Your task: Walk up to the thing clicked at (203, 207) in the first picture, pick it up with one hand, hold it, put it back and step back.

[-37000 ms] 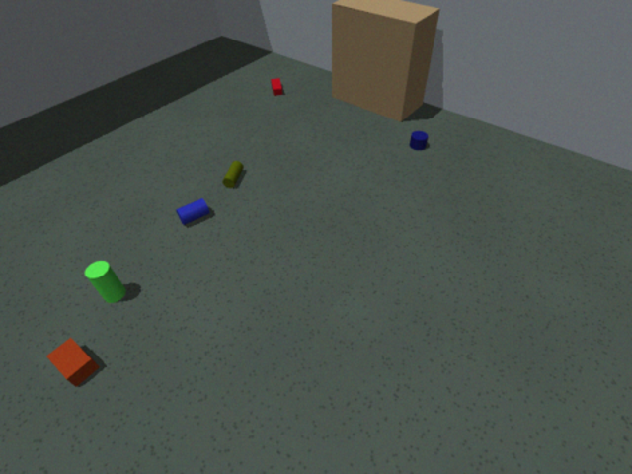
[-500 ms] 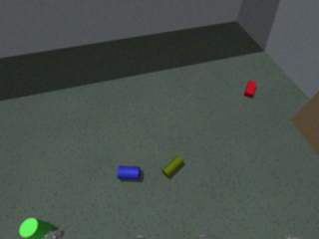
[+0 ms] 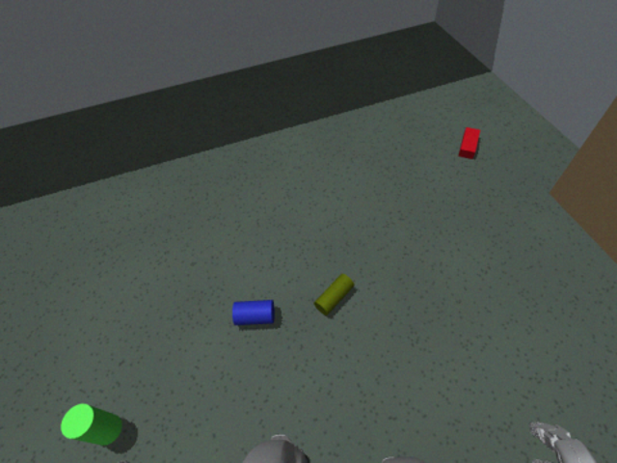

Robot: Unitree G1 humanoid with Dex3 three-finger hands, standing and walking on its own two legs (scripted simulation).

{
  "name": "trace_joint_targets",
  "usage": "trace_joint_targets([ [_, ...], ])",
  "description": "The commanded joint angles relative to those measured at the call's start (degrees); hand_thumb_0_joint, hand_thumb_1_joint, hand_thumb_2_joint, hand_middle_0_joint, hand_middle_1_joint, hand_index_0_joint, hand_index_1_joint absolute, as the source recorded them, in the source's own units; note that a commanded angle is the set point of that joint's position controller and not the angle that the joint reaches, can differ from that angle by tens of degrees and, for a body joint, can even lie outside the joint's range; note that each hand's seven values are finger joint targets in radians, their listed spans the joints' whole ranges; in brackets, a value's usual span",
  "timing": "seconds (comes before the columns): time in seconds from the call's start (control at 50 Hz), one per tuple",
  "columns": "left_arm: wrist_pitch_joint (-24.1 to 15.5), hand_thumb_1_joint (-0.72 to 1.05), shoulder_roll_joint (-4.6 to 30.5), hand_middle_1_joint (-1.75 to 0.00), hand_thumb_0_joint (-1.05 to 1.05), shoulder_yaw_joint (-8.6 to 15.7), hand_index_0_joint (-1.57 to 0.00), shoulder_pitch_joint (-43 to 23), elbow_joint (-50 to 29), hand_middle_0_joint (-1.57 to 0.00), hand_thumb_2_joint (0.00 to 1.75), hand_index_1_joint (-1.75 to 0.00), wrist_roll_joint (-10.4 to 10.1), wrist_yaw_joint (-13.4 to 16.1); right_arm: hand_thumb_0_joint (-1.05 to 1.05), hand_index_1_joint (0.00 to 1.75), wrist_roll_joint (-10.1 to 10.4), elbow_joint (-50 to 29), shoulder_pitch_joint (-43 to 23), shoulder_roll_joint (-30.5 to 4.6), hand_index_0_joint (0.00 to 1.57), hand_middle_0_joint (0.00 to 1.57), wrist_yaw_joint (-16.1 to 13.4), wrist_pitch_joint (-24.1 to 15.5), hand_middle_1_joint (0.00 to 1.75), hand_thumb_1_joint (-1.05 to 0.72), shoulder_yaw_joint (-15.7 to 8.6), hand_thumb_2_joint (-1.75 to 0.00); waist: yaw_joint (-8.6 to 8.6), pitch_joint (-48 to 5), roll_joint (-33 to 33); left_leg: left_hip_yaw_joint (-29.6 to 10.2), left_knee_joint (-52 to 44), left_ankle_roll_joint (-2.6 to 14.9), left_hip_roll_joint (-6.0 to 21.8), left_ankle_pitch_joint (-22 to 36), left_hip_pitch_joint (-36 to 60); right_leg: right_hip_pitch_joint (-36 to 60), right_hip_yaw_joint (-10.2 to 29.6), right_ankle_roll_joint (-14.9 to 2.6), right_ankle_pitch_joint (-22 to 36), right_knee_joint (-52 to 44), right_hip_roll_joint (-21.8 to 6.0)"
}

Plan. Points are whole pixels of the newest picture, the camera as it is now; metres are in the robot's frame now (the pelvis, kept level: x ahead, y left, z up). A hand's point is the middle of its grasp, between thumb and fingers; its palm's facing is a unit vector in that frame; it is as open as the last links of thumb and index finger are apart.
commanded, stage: step back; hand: left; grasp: from above
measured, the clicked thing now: (254, 312) +0.63 +0.24 -0.71
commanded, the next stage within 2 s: none
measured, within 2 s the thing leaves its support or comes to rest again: neither
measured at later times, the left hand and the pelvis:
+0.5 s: hand out of the picture -0.04 +0.29 -0.14, palm faces +0.08 -0.94 -0.34, open 7.4 cm; pelvis -0.14 +0.02 +0.01, yaw +3 degrees
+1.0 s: hand out of the picture -0.25 +0.25 -0.11, palm faces +0.01 -0.90 -0.44, open 7.4 cm; pelvis -0.32 -0.02 +0.01, yaw +1 degrees
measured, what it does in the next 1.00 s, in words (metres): walks backwards: left foot, then right foot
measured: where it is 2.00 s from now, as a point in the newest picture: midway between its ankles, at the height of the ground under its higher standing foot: outside the picture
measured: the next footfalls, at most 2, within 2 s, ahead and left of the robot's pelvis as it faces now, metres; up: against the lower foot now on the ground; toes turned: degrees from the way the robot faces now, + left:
left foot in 0.32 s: -0.07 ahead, +0.13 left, +0.00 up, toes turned +1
right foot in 0.76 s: -0.24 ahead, -0.14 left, +0.00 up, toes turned +1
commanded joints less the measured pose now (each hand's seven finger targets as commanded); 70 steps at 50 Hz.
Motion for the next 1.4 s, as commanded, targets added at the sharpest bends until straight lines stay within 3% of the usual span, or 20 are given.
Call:
trace_joint_targets([
  [0.0, -1.68, 0.9, 19.24, -0.3, 0.0, 5.35, -0.2, -1.7, -8.0, -0.2, 0.9, -0.3, 1.01, 0.91, 0.0, 0.3, -0.1, -4.13, 0.93, -13.0, 0.2, 0.2, -1.08, -1.06, 0.3, -0.9, -3.73, -0.9, 2.47, -7.39, -16.51, -10.16, 25.33, -1.33, -5.36, -17.94, -0.29, -8.56, 32.01, -17.94, 20.84, -20.17, -27.36],
  [0.06, -1.84, 0.9, 13.62, -0.3, 0.0, 4.34, -0.2, -5.33, -8.7, -0.2, 0.9, -0.3, 0.35, 1.32, 0.0, 0.3, 0.6, -1.91, 5.09, -10.64, 0.2, 0.2, -0.83, -1.19, 0.3, -0.9, -2.55, -0.9, -0.29, -9.86, -10.55, -11.29, 25.78, -1.37, -9.49, -11.12, -5.18, 1.72, 13.09, -10.0, 30.02, -14.84, -15.93],
  [0.22, -0.67, 0.9, 14.03, -0.3, 0.0, 4.31, -0.2, 1.06, -11.02, -0.2, 0.9, -0.3, 0.71, 1.8, 0.0, 0.3, -0.4, -3.82, 5.59, -10.24, 0.2, 0.2, -1.43, -2.1, 0.3, -0.9, -2.03, -0.9, 3.56, -16.67, -15.23, -5.6, 1.4, -2.73, -2.32, -11.87, -1.7, 14.99, 12.47, -10.92, 33.98, -8.31, -17.9],
  [0.3, 0.79, 0.9, 14.48, -0.3, 0.0, 3.81, -0.2, -0.62, -11.94, -0.2, 0.9, -0.3, -0.48, 0.91, 0.0, 0.3, -1.55, -1.53, 10.35, -10.95, 0.2, 0.2, -0.99, -2.68, 0.3, -0.9, -3.33, -0.9, 1.1, -16.91, -11.45, -1.93, -19.38, -0.98, -2.47, 9.0, 12.09, 4.6, 8.49, -5.5, 23.92, -1.24, -13.46],
  [0.32, 0.99, 0.9, 12.53, -0.3, 0.0, 3.23, -0.2, -0.25, -12.5, -0.2, 0.9, -0.3, -0.71, 0.7, 0.0, 0.3, -2.49, -2.09, 10.16, -14.5, 0.2, 0.2, -1.02, -2.73, 0.3, -0.9, -4.29, -0.9, 1.0, -16.15, -4.02, -13.06, -19.64, 1.73, 5.19, 10.9, 15.14, -4.87, 7.04, -2.47, 12.35, 2.63, -9.39],
  [0.36, 0.89, 0.9, 13.52, -0.3, 0.0, 4.51, -0.2, -4.56, -12.57, -0.2, 0.9, -0.3, -0.54, 1.64, 0.0, 0.3, -2.28, -4.13, 5.46, -23.26, 0.2, 0.2, -0.44, -2.48, 0.3, -0.9, -5.71, -0.9, -2.27, -11.42, 11.26, -33.89, -26.37, 15.76, 22.89, 11.68, 2.28, -10.34, 7.84, 0.77, -17.79, 23.94, 1.58],
  [0.44, 1.21, 0.9, 12.39, -0.3, 0.0, 4.61, -0.2, 3.09, -8.76, -0.2, 0.9, -0.3, -1.38, 0.96, 0.0, 0.3, -2.65, -5.88, -2.72, -14.39, 0.2, 0.2, -1.03, -2.99, 0.3, -0.9, -3.28, -0.9, 4.3, -8.26, 3.67, -14.15, -21.15, 8.33, 10.85, 18.11, 5.14, -14.39, 12.39, -0.49, -6.35, 36.18, 3.12],
  [0.62, 0.25, 0.9, 11.54, -0.3, 0.0, 3.9, -0.2, 4.9, -8.94, -0.2, 0.9, -0.3, -0.5, 0.54, 0.0, 0.3, -1.6, -6.0, 3.52, -14.56, 0.2, 0.2, -1.36, -2.41, 0.3, -0.9, -4.22, -0.9, -0.52, -15.23, 6.99, -15.03, -16.82, 12.91, 14.4, 18.71, 22.18, -12.08, 7.13, 4.12, -9.4, 13.71, -2.19],
  [0.72, -0.25, 0.9, 12.01, -0.3, 0.0, 4.61, -0.2, 14.09, -3.01, -0.2, 0.9, -0.3, -0.08, -0.3, 0.0, 0.3, -1.41, -7.04, 0.72, -16.81, 0.2, 0.2, -0.92, -0.53, 0.3, -0.9, -4.73, -0.9, 2.4, -18.07, 8.44, -11.4, -13.37, 7.96, 10.5, 9.59, 9.59, 5.9, -1.15, 0.76, 2.09, -12.7, -2.52],
  [0.76, -0.39, 0.9, 16.95, -0.3, 0.0, 5.98, -0.2, 14.73, -3.34, -0.2, 0.9, -0.3, 1.55, -0.35, 0.0, 0.3, -0.38, -8.36, -0.97, -11.92, 0.2, 0.2, -0.66, -0.29, 0.3, -0.9, -3.43, -0.9, 3.72, -12.72, -8.27, -6.86, -1.18, 1.25, 1.1, -7.53, -6.91, 4.89, 17.94, -3.65, -4.43, -17.38, -12.83],
  [0.78, 0.15, 0.9, 24.33, -0.3, 0.0, 7.14, -0.2, 8.23, -6.81, -0.2, 0.9, -0.3, 1.6, -0.38, 0.0, 0.3, -0.32, -9.27, -3.69, -11.2, 0.2, 0.2, -1.56, -0.25, 0.3, -0.9, -3.82, -0.9, 6.24, -7.55, -22.04, -5.4, 14.11, -1.88, -6.97, -16.28, -6.1, -13.18, 32.5, -12.64, -14.22, -26.16, -24.93],
  [0.8, -0.07, 0.9, 25.26, -0.3, 0.0, 7.24, -0.2, 1.33, -9.5, -0.2, 0.9, -0.3, 1.47, 0.17, 0.0, 0.3, -0.69, -8.29, -1.89, -14.13, 0.2, 0.2, -1.95, -0.14, 0.3, -0.9, -5.02, -0.9, 4.05, -1.88, -21.68, -10.4, 23.12, -2.5, -3.5, -15.49, -1.98, -23.82, 37.01, -15.55, -16.75, -29.49, -29.23],
  [0.88, -0.73, 0.9, 14.75, -0.3, 0.0, 5.38, -0.2, -5.11, -10.64, -0.2, 0.9, -0.3, 1.34, 0.59, 0.0, 0.3, -0.34, -3.44, 7.09, -10.91, 0.2, 0.2, -1.14, -0.75, 0.3, -0.9, -3.36, -0.9, -1.2, -5.6, -11.92, -9.98, 27.76, -2.18, -9.35, -6.26, -3.64, -10.86, 9.2, -6.62, 6.8, -17.8, -13.21],
  [1.0, -0.11, 0.9, 13.63, -0.3, 0.0, 5.27, -0.2, 4.4, -10.96, -0.2, 0.9, -0.3, 1.49, 1.8, 0.0, 0.3, -1.07, -5.29, 5.2, -9.48, 0.2, 0.2, -1.78, -2.46, 0.3, -0.9, -2.25, -0.9, 5.22, -14.08, -15.92, -5.75, 6.55, -3.65, -4.35, -13.83, -8.82, 16.61, 11.56, -10.23, 28.68, -8.71, -17.5],
  [1.06, 0.8, 0.9, 14.56, -0.3, 0.0, 4.81, -0.2, 2.64, -11.93, -0.2, 0.9, -0.3, 0.4, 1.82, 0.0, 0.3, -1.6, -3.43, 10.0, -9.44, 0.2, 0.2, -1.65, -2.72, 0.3, -0.9, -2.66, -0.9, 3.29, -16.83, -16.99, -2.44, -11.56, -1.93, -2.4, -5.48, 2.19, 13.84, 10.68, -8.4, 33.96, -2.75, -17.54],
  [1.1, 1.87, 0.9, 12.71, -0.3, 0.0, 3.66, -0.2, 0.63, -13.05, -0.2, 0.9, -0.3, -0.15, 1.25, 0.0, 0.3, -2.07, -1.89, 12.63, -11.04, 0.2, 0.2, -1.66, -2.73, 0.3, -0.9, -3.77, -0.9, 1.81, -17.4, -11.02, -3.68, -23.07, -0.64, -1.08, 10.74, 12.22, 4.51, 8.16, -4.5, 24.04, 1.69, -14.32],
  [1.12, 1.99, 0.9, 10.66, -0.3, 0.0, 3.22, -0.2, 0.97, -13.41, -0.2, 0.9, -0.3, -0.44, 0.96, 0.0, 0.3, -2.72, -2.27, 11.76, -15.58, 0.2, 0.2, -1.6, -2.59, 0.3, -0.9, -4.98, -0.9, 2.6, -17.12, 0.98, -17.56, -22.04, 2.7, 8.97, 17.67, 17.17, -7.0, 3.87, -1.49, 9.04, 8.18, -8.21],
  [1.16, 1.83, 0.9, 13.77, -0.3, 0.0, 4.37, -0.2, -4.23, -13.75, -0.2, 0.9, -0.3, -0.41, 1.88, 0.0, 0.3, -2.61, -4.87, 5.96, -23.46, 0.2, 0.2, -1.3, -2.49, 0.3, -0.9, -5.9, -0.9, -0.61, -12.41, 11.88, -33.71, -23.77, 17.03, 23.71, 19.73, 2.24, -9.1, 7.77, 0.8, -17.23, 27.45, -1.84],
  [1.24, 2.06, 0.9, 12.7, -0.3, 0.0, 4.31, -0.2, 2.18, -9.61, -0.2, 0.9, -0.3, -1.33, 0.96, 0.0, 0.3, -2.64, -6.15, -0.14, -13.99, 0.2, 0.2, -1.96, -2.73, 0.3, -0.9, -3.21, -0.9, 4.52, -10.39, 2.1, -12.68, -17.28, 10.32, 11.62, 28.28, 6.6, -13.16, 10.95, 0.39, -7.81, 37.27, 2.07],
  [1.38, -1.25, 0.9, 12.0, -0.3, 0.0, 3.06, -0.2, 3.39, -6.87, -0.2, 0.9, -0.3, -0.28, 0.07, 0.0, 0.3, -2.47, -4.72, 4.19, -14.42, 0.2, 0.2, -0.69, -2.17, 0.3, -0.9, -4.12, -0.9, -0.83, -16.28, 8.77, -13.22, -18.12, 11.14, 11.17, -5.12, 20.39, -8.7, 2.25, 2.97, -10.37, 2.88, -2.76],
])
